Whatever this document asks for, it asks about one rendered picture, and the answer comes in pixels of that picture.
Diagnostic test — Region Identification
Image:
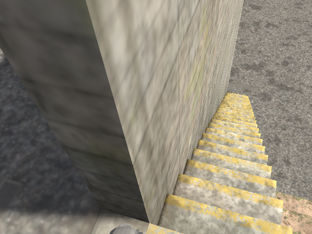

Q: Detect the left robot shin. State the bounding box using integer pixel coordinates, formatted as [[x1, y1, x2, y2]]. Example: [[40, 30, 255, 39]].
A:
[[109, 223, 132, 234]]

